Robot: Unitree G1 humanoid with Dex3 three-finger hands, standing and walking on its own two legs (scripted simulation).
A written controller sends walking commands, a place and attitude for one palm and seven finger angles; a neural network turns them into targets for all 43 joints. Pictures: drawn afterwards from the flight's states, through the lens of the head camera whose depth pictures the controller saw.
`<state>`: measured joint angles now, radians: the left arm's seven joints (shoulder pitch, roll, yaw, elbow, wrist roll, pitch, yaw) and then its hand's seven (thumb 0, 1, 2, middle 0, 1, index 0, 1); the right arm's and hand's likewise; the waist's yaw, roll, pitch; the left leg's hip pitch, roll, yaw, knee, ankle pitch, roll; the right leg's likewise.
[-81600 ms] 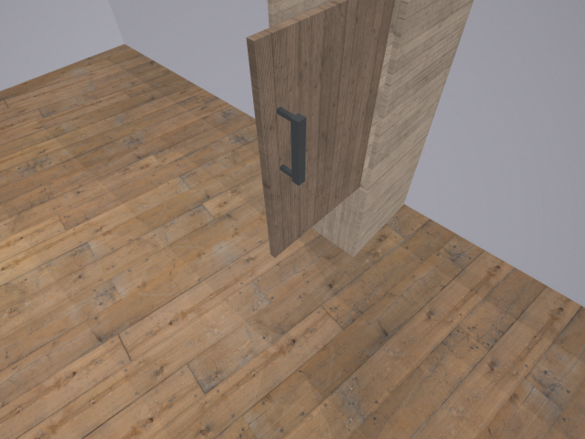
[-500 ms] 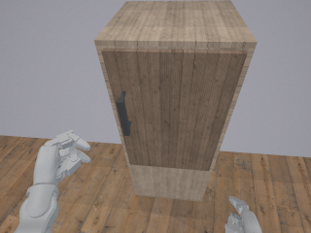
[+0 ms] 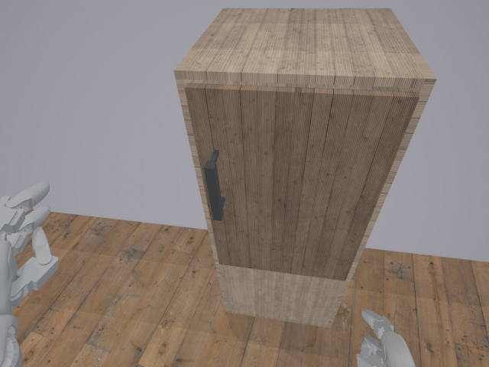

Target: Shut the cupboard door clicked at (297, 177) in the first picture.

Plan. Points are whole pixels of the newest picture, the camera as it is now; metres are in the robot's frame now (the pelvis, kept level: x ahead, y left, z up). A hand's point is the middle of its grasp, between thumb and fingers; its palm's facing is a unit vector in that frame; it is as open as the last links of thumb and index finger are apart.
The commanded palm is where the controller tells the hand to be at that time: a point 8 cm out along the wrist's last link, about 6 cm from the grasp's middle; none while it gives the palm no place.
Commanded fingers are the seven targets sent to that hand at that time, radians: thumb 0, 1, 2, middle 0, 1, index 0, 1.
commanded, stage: draw the hand back to the body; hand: left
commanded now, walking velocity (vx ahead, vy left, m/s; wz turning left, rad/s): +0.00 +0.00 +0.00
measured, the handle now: (216, 186) +0.46 +0.13 +0.03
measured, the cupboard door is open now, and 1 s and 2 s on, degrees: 0 0 0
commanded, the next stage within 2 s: step back with the hand held close in 0.30 s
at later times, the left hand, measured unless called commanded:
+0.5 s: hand (66, 262) +0.19 +0.25 +0.16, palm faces +0.45 -0.79 -0.41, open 7.4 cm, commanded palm +0.13 +0.29 +0.17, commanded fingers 0.00 0.90 0.90 -0.20 -0.30 -0.20 -0.30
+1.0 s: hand (43, 292) +0.15 +0.26 +0.15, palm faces +0.41 -0.78 -0.47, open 7.4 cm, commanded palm +0.09 +0.30 +0.17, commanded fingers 0.00 0.90 0.90 -0.20 -0.30 -0.20 -0.30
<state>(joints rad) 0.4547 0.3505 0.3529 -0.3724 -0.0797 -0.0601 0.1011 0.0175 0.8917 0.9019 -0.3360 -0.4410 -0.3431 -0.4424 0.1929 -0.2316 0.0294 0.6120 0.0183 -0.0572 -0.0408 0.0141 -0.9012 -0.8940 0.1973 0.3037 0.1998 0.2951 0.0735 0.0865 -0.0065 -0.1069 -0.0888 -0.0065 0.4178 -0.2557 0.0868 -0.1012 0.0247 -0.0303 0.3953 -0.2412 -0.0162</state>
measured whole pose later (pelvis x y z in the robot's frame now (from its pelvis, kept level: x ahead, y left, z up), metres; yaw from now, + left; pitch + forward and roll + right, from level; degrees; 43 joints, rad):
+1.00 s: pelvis -0.05 +0.00 -0.01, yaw -1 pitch +1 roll -1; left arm 0.55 0.41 0.41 -0.46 -0.05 -0.17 0.14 0.02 0.89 0.90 -0.21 -0.30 -0.21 -0.30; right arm 0.21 -0.24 0.00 0.54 0.02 0.04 -0.08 0.01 -0.90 -0.89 0.20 0.30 0.20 0.30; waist 0.00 0.03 -0.03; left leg -0.35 -0.08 0.03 0.56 -0.24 0.10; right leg -0.35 0.03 -0.02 0.54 -0.22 -0.01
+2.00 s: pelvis -0.11 +0.00 -0.03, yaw +1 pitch +2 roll -2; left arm 0.50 0.43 0.43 -0.56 -0.02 -0.26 0.17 0.01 0.89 0.90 -0.21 -0.30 -0.22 -0.30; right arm 0.24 -0.21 -0.02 0.60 -0.01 0.00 -0.04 0.01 -0.90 -0.89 0.20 0.30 0.20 0.30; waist -0.05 -0.05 -0.03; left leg -0.52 -0.05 0.01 0.76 -0.40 0.02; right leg -0.47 0.02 -0.07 0.61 -0.17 -0.03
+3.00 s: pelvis -0.28 +0.03 -0.01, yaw -4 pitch +0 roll -1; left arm 0.63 0.46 0.42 -0.54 -0.04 -0.22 0.15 0.02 0.89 0.90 -0.21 -0.30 -0.22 -0.30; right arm 0.33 -0.18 0.01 0.68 -0.02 -0.07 -0.04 0.01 -0.90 -0.89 0.20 0.30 0.20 0.30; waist -0.03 -0.02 -0.08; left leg -0.53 -0.02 0.00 0.86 -0.34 -0.01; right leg -0.19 0.05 -0.01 0.48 -0.30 -0.05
